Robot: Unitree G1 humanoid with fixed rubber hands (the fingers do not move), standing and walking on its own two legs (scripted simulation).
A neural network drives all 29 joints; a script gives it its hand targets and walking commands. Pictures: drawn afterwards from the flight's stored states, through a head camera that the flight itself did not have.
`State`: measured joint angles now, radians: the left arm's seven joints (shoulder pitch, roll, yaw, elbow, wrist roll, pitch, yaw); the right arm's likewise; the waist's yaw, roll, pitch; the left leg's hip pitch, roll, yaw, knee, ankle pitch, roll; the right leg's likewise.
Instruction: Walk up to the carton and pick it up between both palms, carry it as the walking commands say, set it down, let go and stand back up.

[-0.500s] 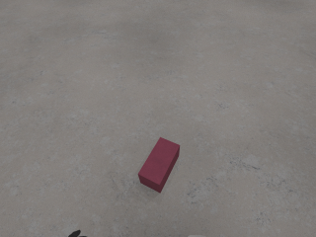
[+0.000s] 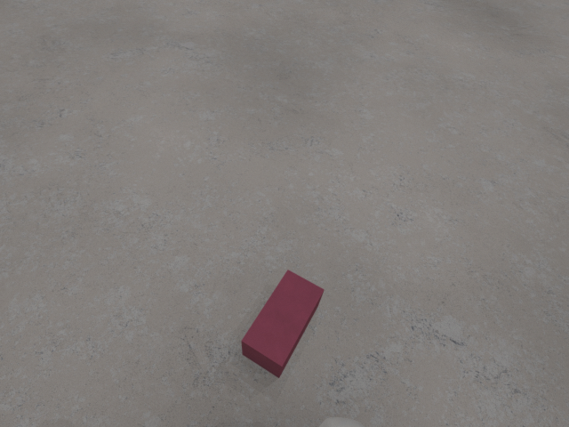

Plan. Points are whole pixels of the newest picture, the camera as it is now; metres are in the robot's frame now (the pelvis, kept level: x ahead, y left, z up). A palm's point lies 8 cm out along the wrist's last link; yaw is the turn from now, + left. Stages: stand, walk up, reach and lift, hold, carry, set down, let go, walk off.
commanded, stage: walk up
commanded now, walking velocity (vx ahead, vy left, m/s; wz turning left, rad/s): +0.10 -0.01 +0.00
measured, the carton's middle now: (283, 321) +0.50 -0.06 -0.70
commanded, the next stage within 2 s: none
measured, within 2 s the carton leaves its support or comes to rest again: neither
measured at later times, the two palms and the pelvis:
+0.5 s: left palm out of the picture +0.13 +0.17 -0.15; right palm out of the picture +0.06 -0.31 -0.14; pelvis +0.04 -0.06 -0.01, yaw -2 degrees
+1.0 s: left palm out of the picture +0.09 +0.12 -0.13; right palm out of the picture +0.06 -0.35 -0.15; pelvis +0.04 -0.12 +0.00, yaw -1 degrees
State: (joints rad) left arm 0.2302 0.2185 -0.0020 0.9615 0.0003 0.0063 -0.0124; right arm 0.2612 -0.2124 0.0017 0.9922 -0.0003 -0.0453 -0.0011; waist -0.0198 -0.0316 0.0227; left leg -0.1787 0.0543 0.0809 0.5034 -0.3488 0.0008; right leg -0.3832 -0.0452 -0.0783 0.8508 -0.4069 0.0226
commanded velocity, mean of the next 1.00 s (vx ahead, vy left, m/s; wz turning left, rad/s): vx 0.00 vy -0.07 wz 0.00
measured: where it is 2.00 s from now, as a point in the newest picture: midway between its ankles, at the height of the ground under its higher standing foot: outside the picture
